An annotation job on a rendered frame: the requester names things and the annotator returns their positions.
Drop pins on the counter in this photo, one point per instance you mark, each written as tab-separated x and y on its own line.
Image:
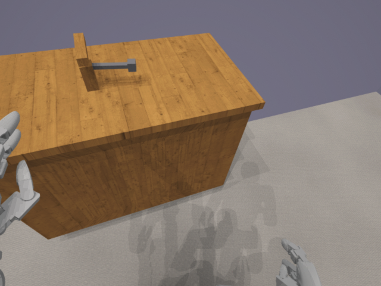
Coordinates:
102	144

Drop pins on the robot right hand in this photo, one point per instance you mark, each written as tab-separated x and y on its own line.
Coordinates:
303	274

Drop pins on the tap lever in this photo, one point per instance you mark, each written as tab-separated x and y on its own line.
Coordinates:
130	65

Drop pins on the robot left hand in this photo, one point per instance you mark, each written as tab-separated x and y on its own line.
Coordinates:
18	204

